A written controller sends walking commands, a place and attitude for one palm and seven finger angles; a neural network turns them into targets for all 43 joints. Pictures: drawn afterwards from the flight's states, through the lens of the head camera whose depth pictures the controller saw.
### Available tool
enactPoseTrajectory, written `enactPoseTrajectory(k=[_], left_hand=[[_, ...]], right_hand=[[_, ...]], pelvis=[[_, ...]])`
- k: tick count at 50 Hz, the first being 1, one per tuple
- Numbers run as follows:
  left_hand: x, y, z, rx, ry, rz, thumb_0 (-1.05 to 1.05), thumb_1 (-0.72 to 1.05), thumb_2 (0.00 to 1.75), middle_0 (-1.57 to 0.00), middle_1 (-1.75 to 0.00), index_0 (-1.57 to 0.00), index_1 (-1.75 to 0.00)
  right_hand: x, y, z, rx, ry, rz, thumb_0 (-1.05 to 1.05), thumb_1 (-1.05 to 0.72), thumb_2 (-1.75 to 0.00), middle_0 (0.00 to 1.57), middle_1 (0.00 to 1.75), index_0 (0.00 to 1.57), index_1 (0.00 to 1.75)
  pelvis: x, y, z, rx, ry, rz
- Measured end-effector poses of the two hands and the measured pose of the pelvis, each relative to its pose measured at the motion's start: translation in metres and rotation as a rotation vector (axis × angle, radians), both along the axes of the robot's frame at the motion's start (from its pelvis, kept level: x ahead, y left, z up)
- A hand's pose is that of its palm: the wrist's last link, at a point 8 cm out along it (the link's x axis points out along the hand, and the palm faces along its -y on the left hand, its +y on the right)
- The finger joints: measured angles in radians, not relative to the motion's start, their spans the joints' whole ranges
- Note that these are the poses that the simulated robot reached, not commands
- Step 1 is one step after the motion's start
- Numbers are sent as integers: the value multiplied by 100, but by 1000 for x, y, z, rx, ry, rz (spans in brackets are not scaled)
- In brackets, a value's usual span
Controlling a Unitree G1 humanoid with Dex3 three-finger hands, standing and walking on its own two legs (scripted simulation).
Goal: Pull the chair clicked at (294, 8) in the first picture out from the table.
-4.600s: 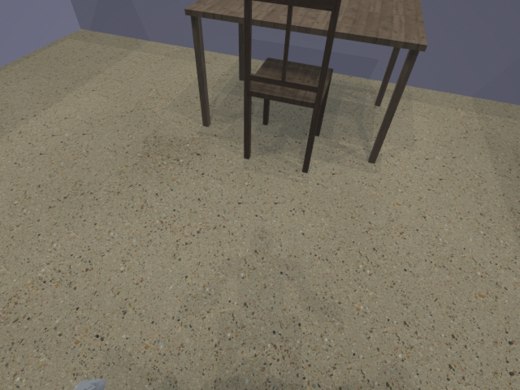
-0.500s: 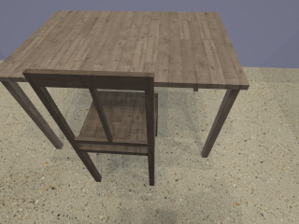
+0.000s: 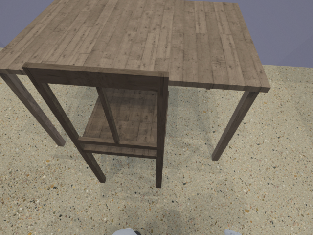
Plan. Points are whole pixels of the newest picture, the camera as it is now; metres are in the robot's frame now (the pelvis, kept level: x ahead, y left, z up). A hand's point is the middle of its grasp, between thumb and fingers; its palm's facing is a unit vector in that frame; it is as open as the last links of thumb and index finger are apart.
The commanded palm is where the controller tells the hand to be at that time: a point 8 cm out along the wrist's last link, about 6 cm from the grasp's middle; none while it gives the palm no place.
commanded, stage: come to a stop and stand still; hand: left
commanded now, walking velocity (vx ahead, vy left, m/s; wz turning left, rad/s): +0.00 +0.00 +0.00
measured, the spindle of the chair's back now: (110, 118) +0.48 +0.21 -0.06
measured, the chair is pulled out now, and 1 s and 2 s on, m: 0.00 0.00 0.00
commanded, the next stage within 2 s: look again from close up in 0.64 s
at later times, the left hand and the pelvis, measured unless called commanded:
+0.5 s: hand out of the picture -0.07 +0.16 -0.17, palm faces +0.07 -0.98 -0.20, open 7.3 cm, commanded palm none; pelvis -0.06 -0.02 +0.00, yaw +2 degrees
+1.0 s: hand out of the picture -0.06 +0.15 -0.17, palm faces +0.05 -0.99 -0.14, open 7.4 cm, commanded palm none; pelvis -0.05 -0.01 +0.01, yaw +1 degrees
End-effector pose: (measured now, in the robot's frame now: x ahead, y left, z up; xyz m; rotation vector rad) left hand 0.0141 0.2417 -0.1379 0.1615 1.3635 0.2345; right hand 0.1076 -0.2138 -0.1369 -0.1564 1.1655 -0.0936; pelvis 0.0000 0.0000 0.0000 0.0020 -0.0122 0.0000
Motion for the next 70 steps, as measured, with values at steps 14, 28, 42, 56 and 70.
enactPoseTrajectory(k=[14, 28, 42, 56, 70], left_hand=[[-15, -25, -15, -54, -150, -43, 0, 91, 90, -20, -30, -20, -30], [-109, -37, -7, -65, 40, 1, 0, 91, 90, -20, -30, -20, -30], [-93, -45, -6, -118, 10, -12, 0, 91, 90, -20, -30, -20, -30], [-73, -35, -4, -102, 32, -19, 0, 91, 90, -20, -30, -20, -30], [-54, -33, -3, -97, 42, -20, 0, 91, 90, -20, -30, -20, -30]], right_hand=[[-101, -29, -2, -45, 55, -48, 1, -91, -90, 20, 30, 20, 30], [-162, -28, -3, -8, 167, -70, 1, -91, -90, 20, 30, 20, 30], [-171, -10, 5, -9, 226, -52, 1, -92, -90, 20, 30, 20, 30], [-145, -8, 5, -19, 217, -52, 1, -93, -90, 20, 30, 20, 30], [-121, -7, 4, -27, 214, -45, 1, -93, -90, 20, 30, 20, 30]], pelvis=[[-36, -10, -11, -18, -52, 33], [-61, -19, 0, -20, 5, 35], [-57, -10, 8, -11, 2, 29], [-35, -3, 9, -3, 7, 20], [-14, 0, 10, 4, 6, 14]])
